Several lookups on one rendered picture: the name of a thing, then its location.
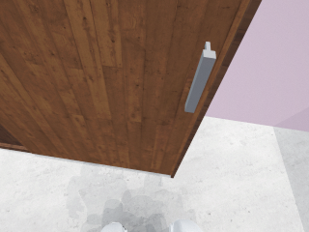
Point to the handle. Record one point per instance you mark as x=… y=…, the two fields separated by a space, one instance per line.
x=200 y=79

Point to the wardrobe door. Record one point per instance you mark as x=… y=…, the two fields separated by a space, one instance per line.
x=7 y=138
x=106 y=81

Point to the right robot thigh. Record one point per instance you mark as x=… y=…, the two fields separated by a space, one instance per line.
x=184 y=225

